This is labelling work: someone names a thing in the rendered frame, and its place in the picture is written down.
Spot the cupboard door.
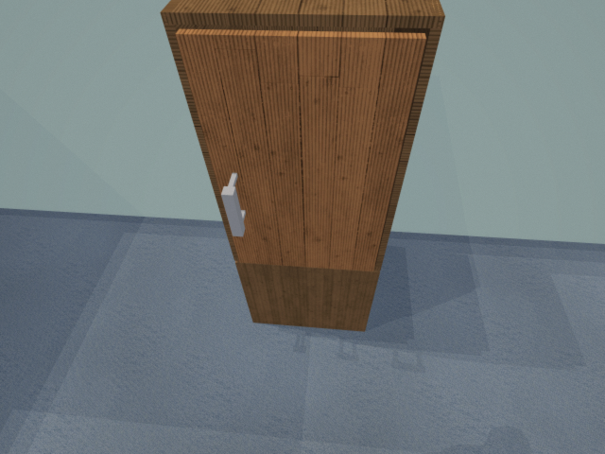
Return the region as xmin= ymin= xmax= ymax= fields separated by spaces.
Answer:
xmin=175 ymin=29 xmax=426 ymax=271

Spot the handle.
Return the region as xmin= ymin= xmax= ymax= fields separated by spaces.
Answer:
xmin=221 ymin=173 xmax=246 ymax=236

